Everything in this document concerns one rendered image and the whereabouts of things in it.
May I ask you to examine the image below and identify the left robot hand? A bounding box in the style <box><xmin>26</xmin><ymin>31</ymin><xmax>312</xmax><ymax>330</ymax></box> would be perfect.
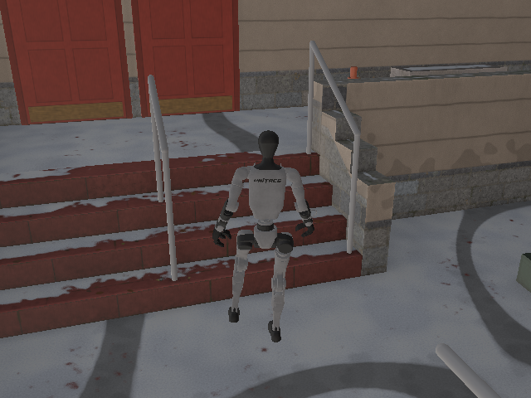
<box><xmin>212</xmin><ymin>227</ymin><xmax>231</xmax><ymax>247</ymax></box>

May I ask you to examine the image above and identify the left robot forearm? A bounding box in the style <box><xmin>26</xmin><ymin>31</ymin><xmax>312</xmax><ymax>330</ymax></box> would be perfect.
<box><xmin>215</xmin><ymin>199</ymin><xmax>233</xmax><ymax>232</ymax></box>

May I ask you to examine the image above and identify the left robot thigh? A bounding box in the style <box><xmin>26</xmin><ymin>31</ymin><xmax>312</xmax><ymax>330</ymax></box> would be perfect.
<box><xmin>236</xmin><ymin>230</ymin><xmax>254</xmax><ymax>272</ymax></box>

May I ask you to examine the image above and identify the robot left upper arm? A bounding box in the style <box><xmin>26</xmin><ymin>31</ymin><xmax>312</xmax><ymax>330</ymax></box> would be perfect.
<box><xmin>226</xmin><ymin>166</ymin><xmax>251</xmax><ymax>212</ymax></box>

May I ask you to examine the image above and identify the robot right upper arm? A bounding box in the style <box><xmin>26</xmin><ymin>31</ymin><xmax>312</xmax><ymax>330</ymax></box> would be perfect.
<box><xmin>285</xmin><ymin>167</ymin><xmax>308</xmax><ymax>212</ymax></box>

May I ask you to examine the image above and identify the robot right shin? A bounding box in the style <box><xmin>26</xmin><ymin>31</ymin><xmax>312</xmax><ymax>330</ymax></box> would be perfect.
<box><xmin>271</xmin><ymin>278</ymin><xmax>286</xmax><ymax>331</ymax></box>

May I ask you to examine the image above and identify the right robot hand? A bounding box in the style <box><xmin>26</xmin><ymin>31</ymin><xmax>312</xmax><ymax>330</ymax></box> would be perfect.
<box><xmin>295</xmin><ymin>223</ymin><xmax>314</xmax><ymax>237</ymax></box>

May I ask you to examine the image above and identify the right robot forearm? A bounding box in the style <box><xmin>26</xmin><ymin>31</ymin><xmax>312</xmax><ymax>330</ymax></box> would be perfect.
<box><xmin>299</xmin><ymin>199</ymin><xmax>313</xmax><ymax>226</ymax></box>

